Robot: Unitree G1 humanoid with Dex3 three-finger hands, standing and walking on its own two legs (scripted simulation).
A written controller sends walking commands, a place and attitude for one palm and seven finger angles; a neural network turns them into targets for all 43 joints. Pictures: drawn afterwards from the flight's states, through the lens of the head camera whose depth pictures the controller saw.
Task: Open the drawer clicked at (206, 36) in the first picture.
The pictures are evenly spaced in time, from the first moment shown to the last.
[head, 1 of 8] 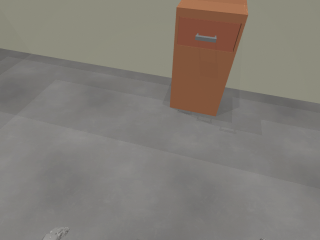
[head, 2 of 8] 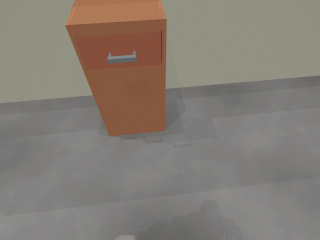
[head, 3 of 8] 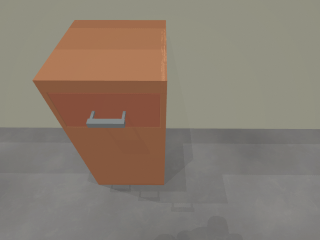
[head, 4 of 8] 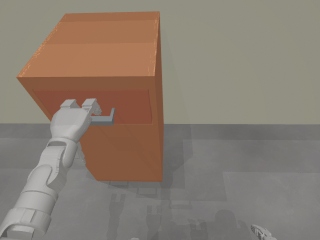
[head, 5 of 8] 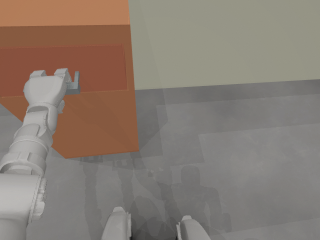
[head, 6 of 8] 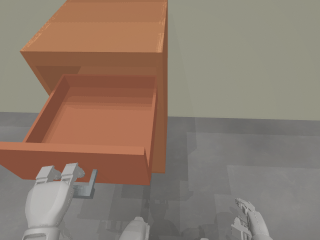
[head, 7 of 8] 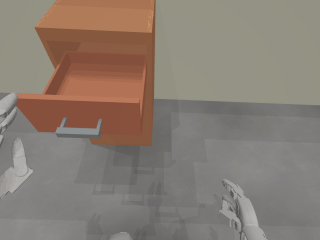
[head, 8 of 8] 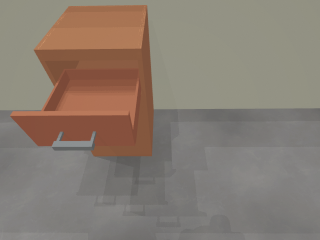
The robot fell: no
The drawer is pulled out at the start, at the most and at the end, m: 0.00 0.30 0.30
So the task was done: yes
